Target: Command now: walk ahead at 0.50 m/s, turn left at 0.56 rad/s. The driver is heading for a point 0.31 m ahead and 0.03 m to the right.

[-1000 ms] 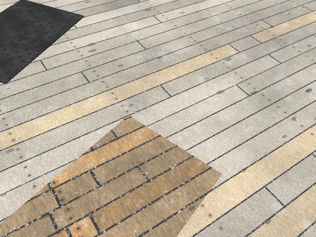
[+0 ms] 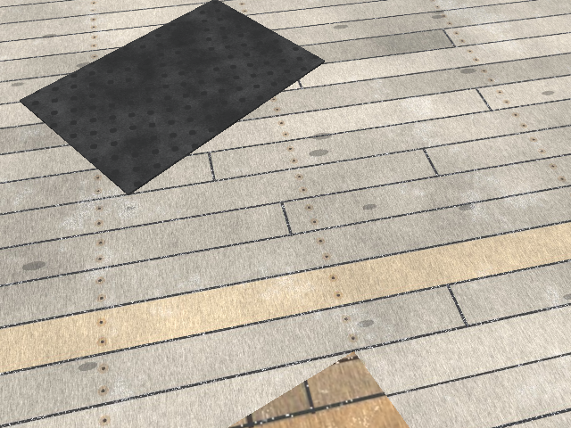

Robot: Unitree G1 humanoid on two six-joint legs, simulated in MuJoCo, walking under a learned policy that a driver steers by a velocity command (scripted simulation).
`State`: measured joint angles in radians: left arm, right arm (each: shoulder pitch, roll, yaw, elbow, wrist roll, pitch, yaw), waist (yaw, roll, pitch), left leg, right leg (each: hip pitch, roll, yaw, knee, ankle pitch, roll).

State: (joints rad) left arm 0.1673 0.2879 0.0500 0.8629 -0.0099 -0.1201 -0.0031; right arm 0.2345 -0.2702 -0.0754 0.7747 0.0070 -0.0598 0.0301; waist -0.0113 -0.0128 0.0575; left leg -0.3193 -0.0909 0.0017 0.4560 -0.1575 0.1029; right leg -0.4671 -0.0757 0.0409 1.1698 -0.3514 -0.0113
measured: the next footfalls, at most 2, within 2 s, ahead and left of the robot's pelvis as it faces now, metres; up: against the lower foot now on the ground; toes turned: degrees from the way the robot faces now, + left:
right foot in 0.30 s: +0.39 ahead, -0.13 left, +0.00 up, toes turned +8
left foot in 0.62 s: +0.31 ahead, +0.11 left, +0.00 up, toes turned +7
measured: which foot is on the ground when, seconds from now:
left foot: down 0.00-0.34, up 0.36-0.60, down 0.62-1.00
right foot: up 0.00-0.28, down 0.30-1.00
